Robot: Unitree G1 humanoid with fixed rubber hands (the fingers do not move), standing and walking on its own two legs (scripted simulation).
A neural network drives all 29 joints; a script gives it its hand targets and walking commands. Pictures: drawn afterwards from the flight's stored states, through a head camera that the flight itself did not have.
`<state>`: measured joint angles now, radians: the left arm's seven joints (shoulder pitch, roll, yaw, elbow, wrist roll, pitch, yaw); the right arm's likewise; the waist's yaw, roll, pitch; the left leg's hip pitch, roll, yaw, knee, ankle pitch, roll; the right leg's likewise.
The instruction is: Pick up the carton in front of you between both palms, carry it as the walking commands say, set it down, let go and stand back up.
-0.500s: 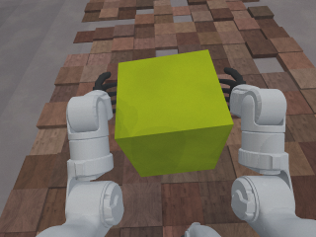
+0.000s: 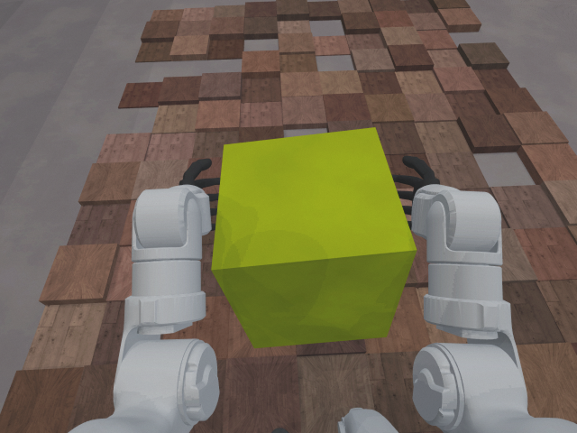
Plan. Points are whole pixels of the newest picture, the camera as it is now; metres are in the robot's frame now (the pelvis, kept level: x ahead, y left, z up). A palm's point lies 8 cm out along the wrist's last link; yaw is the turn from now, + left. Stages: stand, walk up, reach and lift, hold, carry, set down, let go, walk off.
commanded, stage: carry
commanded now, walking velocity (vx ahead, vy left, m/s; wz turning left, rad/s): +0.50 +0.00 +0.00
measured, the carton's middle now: (310, 246) +0.37 -0.03 +0.02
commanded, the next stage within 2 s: none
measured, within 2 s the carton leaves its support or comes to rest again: neither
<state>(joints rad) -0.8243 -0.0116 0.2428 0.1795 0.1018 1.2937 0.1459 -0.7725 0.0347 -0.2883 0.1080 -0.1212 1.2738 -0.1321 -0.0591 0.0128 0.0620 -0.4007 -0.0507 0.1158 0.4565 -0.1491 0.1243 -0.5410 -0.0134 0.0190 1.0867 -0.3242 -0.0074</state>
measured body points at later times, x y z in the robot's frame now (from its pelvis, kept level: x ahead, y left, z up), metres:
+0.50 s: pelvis +0.28 -0.07 -0.02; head +0.31 -0.08 +0.43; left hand +0.65 +0.10 +0.13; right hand +0.67 -0.20 +0.13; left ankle +0.17 +0.04 -0.66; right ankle +0.33 -0.14 -0.75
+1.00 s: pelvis +0.57 -0.04 -0.01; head +0.54 -0.02 +0.44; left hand +0.87 +0.11 +0.09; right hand +0.87 -0.19 +0.10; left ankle +0.57 +0.03 -0.76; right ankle +0.56 -0.17 -0.68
